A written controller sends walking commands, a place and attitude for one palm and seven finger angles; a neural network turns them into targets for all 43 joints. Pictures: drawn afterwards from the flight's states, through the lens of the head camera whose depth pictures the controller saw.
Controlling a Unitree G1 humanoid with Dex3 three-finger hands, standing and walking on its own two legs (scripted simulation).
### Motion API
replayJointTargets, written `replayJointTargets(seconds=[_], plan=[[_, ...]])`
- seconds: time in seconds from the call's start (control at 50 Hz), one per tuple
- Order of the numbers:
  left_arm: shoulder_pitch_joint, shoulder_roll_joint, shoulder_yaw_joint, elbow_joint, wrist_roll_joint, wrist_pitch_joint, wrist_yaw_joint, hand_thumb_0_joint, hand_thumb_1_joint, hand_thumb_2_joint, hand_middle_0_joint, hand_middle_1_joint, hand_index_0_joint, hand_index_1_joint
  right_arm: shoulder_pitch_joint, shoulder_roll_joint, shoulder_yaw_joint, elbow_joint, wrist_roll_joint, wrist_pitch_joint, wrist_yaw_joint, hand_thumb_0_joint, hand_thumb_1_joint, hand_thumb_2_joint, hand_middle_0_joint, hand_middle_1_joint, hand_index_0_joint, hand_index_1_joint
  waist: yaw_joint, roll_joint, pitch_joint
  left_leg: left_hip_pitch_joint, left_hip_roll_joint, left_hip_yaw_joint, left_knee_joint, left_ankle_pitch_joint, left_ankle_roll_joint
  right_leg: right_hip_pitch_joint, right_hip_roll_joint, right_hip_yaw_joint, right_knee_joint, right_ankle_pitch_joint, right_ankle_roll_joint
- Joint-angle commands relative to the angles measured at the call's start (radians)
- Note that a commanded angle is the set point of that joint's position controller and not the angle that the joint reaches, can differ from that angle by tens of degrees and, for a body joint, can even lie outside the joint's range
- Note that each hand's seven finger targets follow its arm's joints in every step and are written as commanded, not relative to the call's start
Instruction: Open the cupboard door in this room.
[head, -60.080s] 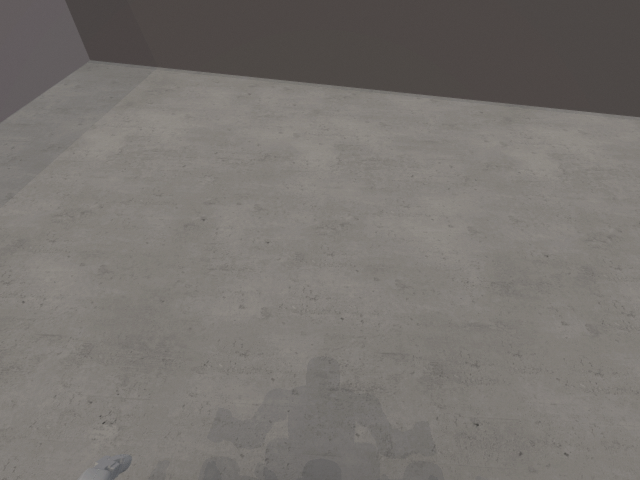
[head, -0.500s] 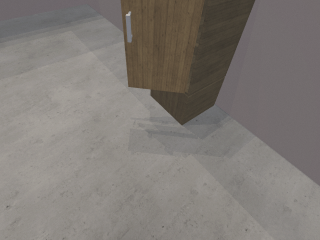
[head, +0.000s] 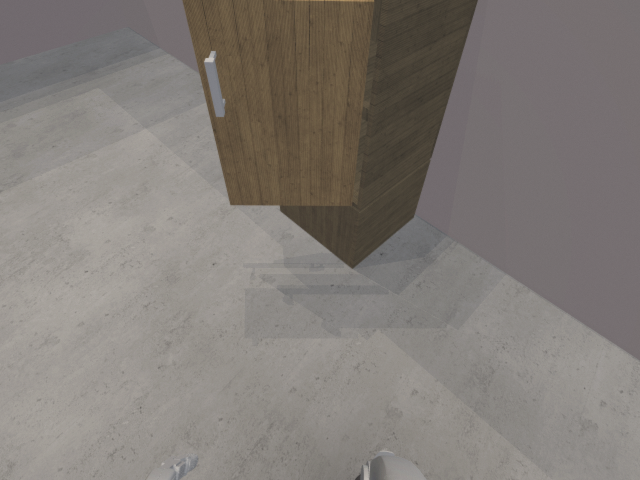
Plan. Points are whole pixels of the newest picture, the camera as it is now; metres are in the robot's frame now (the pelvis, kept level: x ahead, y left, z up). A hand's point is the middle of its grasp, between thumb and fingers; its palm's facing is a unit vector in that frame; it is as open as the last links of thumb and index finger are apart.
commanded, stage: take the last steps up to it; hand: left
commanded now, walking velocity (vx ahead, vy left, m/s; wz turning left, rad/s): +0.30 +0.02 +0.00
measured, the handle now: (216, 84) +0.92 +0.24 +0.01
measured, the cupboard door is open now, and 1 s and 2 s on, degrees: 46 46 46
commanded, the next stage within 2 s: come to a stop and stand still in 0.78 s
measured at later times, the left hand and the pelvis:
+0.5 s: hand out of the picture +0.11 +0.17 -0.17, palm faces +0.15 -0.97 -0.17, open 7.3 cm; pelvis +0.17 +0.00 +0.01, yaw +2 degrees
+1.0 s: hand (196, 324) +0.40 +0.22 -0.16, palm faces +0.01 -0.97 -0.24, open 7.3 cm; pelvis +0.31 +0.03 +0.00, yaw +0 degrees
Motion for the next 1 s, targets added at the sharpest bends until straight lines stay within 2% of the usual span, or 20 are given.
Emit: replayJointTargets(seconds=[0.0, 0.02, 0.04, 0.06, 0.08, 0.1, 0.14, 0.22, 0.4, 0.5, 0.52, 0.56, 0.58, 0.64, 0.72, 0.84, 0.9, 0.94, 0.96, 0.98], plan=[[0.014, 0.071, 0.014, -0.071, -0.007, -0.043, 0.005, 0.000, 0.900, 0.900, -0.200, -0.300, -0.200, -0.300, 0.069, -0.155, -0.024, -0.002, 0.007, -0.014, -0.012, 0.000, -0.900, -0.900, 0.200, 0.300, 0.200, 0.300, 0.066, 0.072, 0.032, -0.108, 0.290, -0.116, 0.123, 0.814, 0.080, 0.172, 0.069, -0.043, -0.134, -0.016, -0.042], [0.141, 0.087, 0.026, -0.033, -0.005, -0.050, 0.009, 0.000, 0.900, 0.900, -0.200, -0.300, -0.200, -0.300, 0.048, -0.160, -0.027, -0.006, 0.014, -0.015, -0.011, 0.000, -0.900, -0.900, 0.200, 0.300, 0.200, 0.300, 0.124, 0.044, -0.026, -0.187, 0.258, -0.097, 0.266, 0.806, 0.052, 0.372, 0.074, -0.034, -0.200, 0.046, -0.054], [0.303, 0.141, 0.045, 0.008, -0.001, -0.060, 0.017, 0.000, 0.900, 0.900, -0.200, -0.300, -0.200, -0.300, 0.023, -0.152, -0.030, -0.024, 0.026, -0.020, -0.005, 0.000, -0.900, -0.900, 0.200, 0.300, 0.200, 0.300, 0.190, -0.017, -0.122, -0.360, 0.196, -0.055, 0.472, 0.659, 0.015, 0.636, -0.031, 0.100, -0.219, 0.086, -0.104], [0.433, 0.225, 0.068, 0.047, 0.000, -0.064, 0.029, 0.000, 0.900, 0.900, -0.200, -0.300, -0.200, -0.300, 0.036, -0.113, -0.029, -0.055, 0.041, -0.026, -0.003, 0.000, -0.900, -0.900, 0.200, 0.300, 0.200, 0.300, 0.213, -0.199, -0.237, -0.609, 0.033, 0.013, 0.798, -0.001, -0.037, 0.851, -0.322, 0.508, -0.331, 0.191, -0.227], [0.426, 0.238, 0.067, 0.049, -0.019, -0.064, 0.032, 0.000, 0.900, 0.900, -0.200, -0.300, -0.200, -0.300, -0.011, -0.138, -0.036, -0.068, 0.037, -0.021, 0.001, 0.000, -0.900, -0.900, 0.200, 0.300, 0.200, 0.300, 0.197, -0.125, -0.213, -0.670, 0.055, -0.054, 1.008, -0.231, -0.032, 0.758, -0.411, 0.603, -0.436, 0.190, -0.284], [0.323, 0.198, 0.060, 0.023, -0.021, -0.059, 0.040, 0.000, 0.900, 0.900, -0.200, -0.300, -0.200, -0.300, -0.060, -0.133, -0.044, -0.080, 0.035, -0.013, 0.007, 0.000, -0.900, -0.900, 0.200, 0.300, 0.200, 0.300, 0.160, -0.046, -0.115, -0.688, 0.115, -0.102, 1.032, -0.162, -0.027, 0.619, -0.381, 0.529, -0.481, 0.031, -0.266], [0.188, 0.107, 0.032, -0.007, -0.016, -0.065, 0.041, 0.000, 0.900, 0.900, -0.200, -0.300, -0.200, -0.300, -0.113, -0.075, -0.042, -0.091, 0.017, 0.012, 0.017, 0.000, -0.900, -0.900, 0.200, 0.300, 0.200, 0.300, 0.089, -0.054, 0.050, -0.658, 0.177, -0.108, 0.966, -0.024, -0.043, 0.312, -0.291, 0.352, -0.557, -0.025, -0.190], [0.189, 0.057, 0.019, 0.016, -0.010, -0.088, 0.036, 0.000, 0.900, 0.900, -0.200, -0.300, -0.200, -0.300, -0.055, -0.033, -0.042, -0.070, 0.005, 0.042, 0.032, 0.000, -0.900, -0.900, 0.200, 0.300, 0.200, 0.300, 0.029, -0.091, 0.016, -0.563, 0.184, -0.045, 0.783, 0.081, -0.082, 0.216, -0.186, 0.132, -0.598, 0.054, -0.133], [0.296, 0.120, 0.026, 0.082, -0.002, -0.098, 0.026, 0.000, 0.900, 0.900, -0.200, -0.300, -0.200, -0.300, -0.358, -0.076, -0.049, -0.193, 0.010, 0.019, 0.058, 0.000, -0.900, -0.900, 0.200, 0.300, 0.200, 0.300, 0.100, -0.092, 0.041, -0.598, 0.159, 0.000, 0.417, 0.128, -0.098, 0.371, -0.224, 0.158, -0.565, 0.138, -0.152], [0.303, 0.134, 0.029, 0.105, -0.004, -0.084, 0.030, 0.000, 0.900, 0.900, -0.200, -0.300, -0.200, -0.300, -0.325, -0.115, -0.050, -0.178, 0.008, 0.000, 0.050, 0.000, -0.900, -0.900, 0.200, 0.300, 0.200, 0.300, 0.053, -0.065, 0.014, -0.322, 0.084, 0.054, 0.208, 0.160, -0.074, 0.322, -0.177, 0.094, -0.388, 0.251, -0.097], [0.296, 0.117, 0.024, 0.097, -0.007, -0.081, 0.030, 0.000, 0.900, 0.900, -0.200, -0.300, -0.200, -0.300, -0.213, -0.155, -0.058, -0.147, 0.004, -0.008, 0.041, 0.000, -0.900, -0.900, 0.200, 0.300, 0.200, 0.300, 0.004, 0.006, -0.046, -0.139, 0.117, 0.009, 0.162, 0.183, -0.049, 0.247, -0.131, 0.045, -0.210, 0.282, -0.070], [0.296, 0.051, 0.003, 0.050, -0.014, -0.086, 0.026, 0.000, 0.900, 0.900, -0.200, -0.300, -0.200, -0.300, 0.008, -0.306, -0.088, -0.109, -0.001, -0.006, 0.018, 0.000, -0.900, -0.900, 0.200, 0.300, 0.200, 0.300, -0.057, 0.267, -0.213, 0.144, 0.492, -0.432, 0.080, 0.458, 0.141, -0.064, 0.052, -0.045, 0.306, -0.355, 0.002], [0.251, 0.067, 0.009, 0.036, -0.007, -0.082, 0.033, 0.000, 0.900, 0.900, -0.200, -0.300, -0.200, -0.300, -0.013, -0.296, -0.080, -0.112, 0.003, 0.004, 0.009, 0.000, -0.900, -0.900, 0.200, 0.300, 0.200, 0.300, -0.045, 0.155, -0.165, 0.083, 0.508, -0.391, 0.083, 0.517, 0.182, -0.110, 0.015, 0.032, 0.424, -0.362, -0.013], [0.238, 0.048, 0.015, 0.057, -0.004, -0.060, 0.028, 0.000, 0.900, 0.900, -0.200, -0.300, -0.200, -0.300, -0.176, -0.184, -0.044, -0.157, 0.010, -0.010, -0.001, 0.000, -0.900, -0.900, 0.200, 0.300, 0.200, 0.300, 0.028, 0.112, -0.059, -0.170, 0.415, -0.230, 0.010, 0.474, 0.128, -0.069, -0.046, 0.083, 0.453, -0.199, 0.005], [0.277, 0.017, 0.013, 0.060, -0.004, -0.031, 0.022, 0.000, 0.900, 0.900, -0.200, -0.300, -0.200, -0.300, -0.197, -0.159, -0.030, -0.146, 0.012, -0.019, -0.003, 0.000, -0.900, -0.900, 0.200, 0.300, 0.200, 0.300, 0.079, 0.117, -0.049, -0.259, 0.355, -0.101, -0.036, 0.501, 0.105, 0.015, -0.042, 0.061, 0.317, -0.108, 0.017], [0.164, 0.024, 0.010, 0.009, -0.001, -0.023, 0.016, 0.000, 0.900, 0.900, -0.200, -0.300, -0.200, -0.300, -0.180, -0.176, -0.041, -0.131, 0.001, -0.002, 0.001, 0.000, -0.900, -0.900, 0.200, 0.300, 0.200, 0.300, 0.064, 0.109, -0.014, -0.307, 0.348, -0.111, -0.044, 0.305, 0.117, 0.139, -0.012, 0.008, -0.009, -0.085, 0.018], [0.173, 0.041, 0.008, 0.020, 0.000, -0.026, 0.022, 0.000, 0.900, 0.900, -0.200, -0.300, -0.200, -0.300, -0.191, -0.164, -0.033, -0.116, 0.007, 0.011, -0.004, 0.000, -0.900, -0.900, 0.200, 0.300, 0.200, 0.300, 0.089, 0.070, -0.012, -0.352, 0.299, -0.086, 0.068, 0.370, 0.067, 0.294, 0.024, -0.003, -0.195, 0.009, 0.017], [0.245, 0.109, 0.010, 0.050, -0.004, -0.043, 0.038, 0.000, 0.900, 0.900, -0.200, -0.300, -0.200, -0.300, -0.181, -0.122, -0.020, -0.109, 0.020, 0.010, -0.004, 0.000, -0.900, -0.900, 0.200, 0.300, 0.200, 0.300, 0.110, -0.038, -0.082, -0.407, 0.184, -0.014, 0.196, 0.289, -0.044, 0.474, -0.081, 0.146, -0.331, 0.388, -0.005], [0.243, 0.163, 0.010, 0.059, -0.010, -0.049, 0.044, 0.000, 0.900, 0.900, -0.200, -0.300, -0.200, -0.300, -0.152, -0.109, -0.015, -0.106, 0.027, 0.019, 0.001, 0.000, -0.900, -0.900, 0.200, 0.300, 0.200, 0.300, 0.086, -0.125, -0.103, -0.426, 0.132, 0.013, 0.209, 0.093, -0.087, 0.486, -0.213, 0.249, -0.343, 0.566, -0.074], [0.211, 0.190, 0.003, 0.052, -0.016, -0.043, 0.045, 0.000, 0.900, 0.900, -0.200, -0.300, -0.200, -0.300, -0.110, -0.108, -0.014, -0.086, 0.028, 0.032, 0.004, 0.000, -0.900, -0.900, 0.200, 0.300, 0.200, 0.300, 0.061, -0.111, -0.106, -0.351, 0.112, 0.010, 0.208, -0.013, -0.097, 0.411, -0.267, 0.247, -0.363, 0.559, -0.120]])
